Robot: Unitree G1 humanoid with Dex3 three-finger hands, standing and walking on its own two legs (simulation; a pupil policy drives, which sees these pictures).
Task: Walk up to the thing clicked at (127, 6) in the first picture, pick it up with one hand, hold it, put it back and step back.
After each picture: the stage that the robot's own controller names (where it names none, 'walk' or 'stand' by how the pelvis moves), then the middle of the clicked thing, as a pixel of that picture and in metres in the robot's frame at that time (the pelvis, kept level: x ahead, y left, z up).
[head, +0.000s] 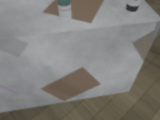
stand; (132, 6) +0.81 -0.25 +0.05
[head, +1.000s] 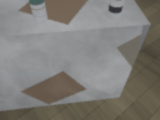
rise first; (115, 6) +0.72 -0.12 +0.08
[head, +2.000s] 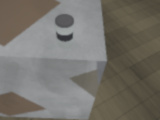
rise first; (65, 32) +0.50 +0.13 +0.07
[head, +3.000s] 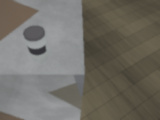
stand; (37, 44) +0.44 +0.18 +0.09
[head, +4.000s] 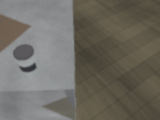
stand; (27, 62) +0.40 +0.22 +0.05
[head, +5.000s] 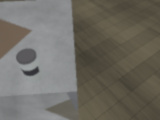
stand; (30, 66) +0.39 +0.21 +0.04
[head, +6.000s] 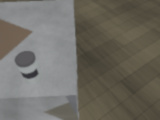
stand; (29, 68) +0.39 +0.21 +0.04
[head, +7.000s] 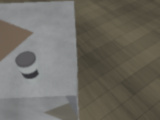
stand; (30, 68) +0.39 +0.21 +0.04
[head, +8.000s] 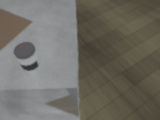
rise first; (29, 60) +0.40 +0.21 +0.05
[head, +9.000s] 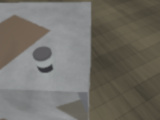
rise first; (45, 63) +0.40 +0.19 +0.05
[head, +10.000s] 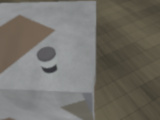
go down; (49, 63) +0.40 +0.18 +0.05
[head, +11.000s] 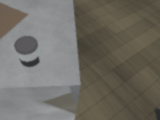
go down; (29, 55) +0.41 +0.16 +0.06
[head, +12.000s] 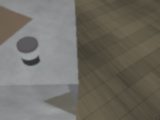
go down; (31, 55) +0.43 +0.18 +0.06
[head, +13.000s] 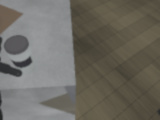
close in; (21, 55) +0.40 +0.19 +0.08
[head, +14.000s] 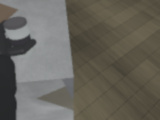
lift; (20, 38) +0.46 +0.19 +0.10
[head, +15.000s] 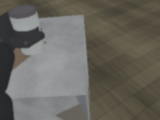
lift; (28, 30) +0.35 +0.16 +0.28
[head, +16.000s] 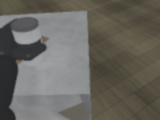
hold; (29, 42) +0.34 +0.17 +0.24
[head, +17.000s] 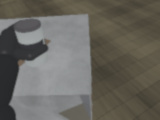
hold; (32, 43) +0.34 +0.16 +0.24
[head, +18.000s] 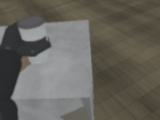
crouch; (35, 40) +0.34 +0.15 +0.26
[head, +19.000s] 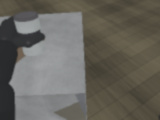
crouch; (30, 33) +0.39 +0.17 +0.23
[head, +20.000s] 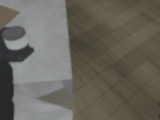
lower; (19, 46) +0.44 +0.19 +0.08
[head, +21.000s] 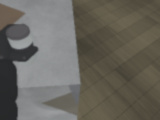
lower; (22, 45) +0.43 +0.19 +0.10
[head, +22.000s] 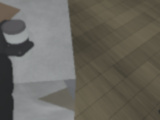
lower; (18, 40) +0.45 +0.20 +0.10
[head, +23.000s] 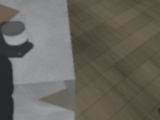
lower; (18, 42) +0.45 +0.20 +0.10
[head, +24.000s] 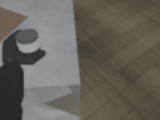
draw back; (30, 49) +0.43 +0.17 +0.09
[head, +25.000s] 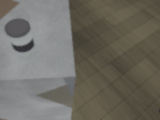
rise; (22, 40) +0.44 +0.18 +0.09
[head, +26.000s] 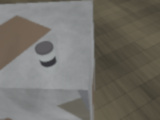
sink last; (47, 58) +0.43 +0.19 +0.06
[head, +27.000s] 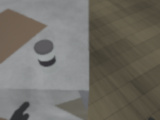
stand; (46, 57) +0.42 +0.17 +0.05
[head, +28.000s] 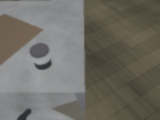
stand; (42, 60) +0.42 +0.18 +0.05
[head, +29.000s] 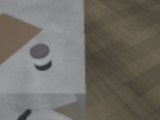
stand; (42, 61) +0.41 +0.18 +0.05
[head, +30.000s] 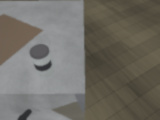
stand; (42, 61) +0.41 +0.18 +0.05
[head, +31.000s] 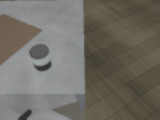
stand; (42, 61) +0.41 +0.18 +0.05
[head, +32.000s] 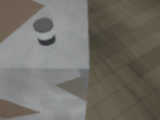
walk; (46, 36) +0.48 +0.16 +0.06
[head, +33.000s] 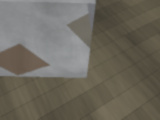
walk; out of the picture +0.82 +0.11 +0.07
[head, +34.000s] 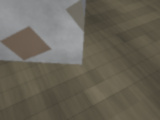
stand; out of the picture +1.15 +0.17 +0.07
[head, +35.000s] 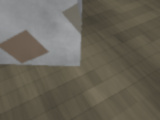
stand; out of the picture +1.14 +0.17 +0.05
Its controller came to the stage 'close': yes
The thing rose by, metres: 0.21
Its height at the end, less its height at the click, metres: +0.00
